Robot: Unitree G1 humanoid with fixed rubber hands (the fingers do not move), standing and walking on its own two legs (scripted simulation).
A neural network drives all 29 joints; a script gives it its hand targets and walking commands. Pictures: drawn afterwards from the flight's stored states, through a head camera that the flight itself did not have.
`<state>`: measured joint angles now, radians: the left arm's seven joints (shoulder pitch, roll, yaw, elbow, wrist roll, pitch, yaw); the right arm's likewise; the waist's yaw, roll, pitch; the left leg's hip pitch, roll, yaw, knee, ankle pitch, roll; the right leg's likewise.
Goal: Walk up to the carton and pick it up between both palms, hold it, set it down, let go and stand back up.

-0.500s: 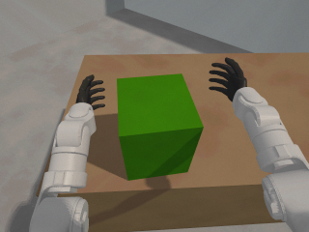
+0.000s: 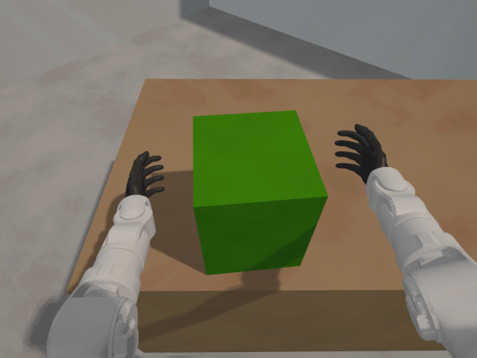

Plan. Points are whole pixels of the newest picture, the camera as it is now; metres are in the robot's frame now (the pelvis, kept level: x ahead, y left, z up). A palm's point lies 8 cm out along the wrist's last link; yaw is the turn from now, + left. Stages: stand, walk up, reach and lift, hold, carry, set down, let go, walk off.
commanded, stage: reach and lift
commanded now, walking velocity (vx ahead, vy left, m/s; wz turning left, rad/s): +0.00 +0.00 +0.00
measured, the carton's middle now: (249, 195) +0.43 +0.02 +0.00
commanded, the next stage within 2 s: none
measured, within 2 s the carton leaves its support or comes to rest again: neither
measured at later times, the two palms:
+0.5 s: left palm (159, 200) +0.39 +0.19 +0.02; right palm (360, 178) +0.44 -0.18 +0.05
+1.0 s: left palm (172, 199) +0.40 +0.17 +0.02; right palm (329, 182) +0.44 -0.13 +0.04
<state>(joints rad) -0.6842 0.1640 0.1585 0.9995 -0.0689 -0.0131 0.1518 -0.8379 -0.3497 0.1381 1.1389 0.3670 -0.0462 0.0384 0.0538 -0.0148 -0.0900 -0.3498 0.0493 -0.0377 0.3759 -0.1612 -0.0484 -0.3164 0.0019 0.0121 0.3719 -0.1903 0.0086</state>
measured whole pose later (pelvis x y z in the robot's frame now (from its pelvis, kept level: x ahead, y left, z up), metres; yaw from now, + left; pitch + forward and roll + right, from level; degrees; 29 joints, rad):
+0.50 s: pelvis +0.01 +0.00 -0.01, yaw +0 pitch +20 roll -1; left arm -0.71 0.14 0.07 1.19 -0.15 -0.31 0.12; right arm -0.85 -0.32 0.21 1.26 0.38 -0.26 0.05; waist 0.06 0.00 -0.26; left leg -0.65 0.06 -0.04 0.51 -0.20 -0.05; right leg -0.61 0.01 0.01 0.49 -0.23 0.01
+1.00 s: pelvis +0.00 +0.00 -0.01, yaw -1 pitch +20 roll -1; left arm -0.72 0.02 0.22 1.13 -0.03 -0.31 0.17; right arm -0.87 -0.14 -0.02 1.27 0.10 -0.24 -0.04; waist 0.06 0.00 -0.24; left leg -0.65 0.06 -0.04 0.51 -0.20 -0.05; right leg -0.62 0.01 0.01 0.49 -0.22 0.01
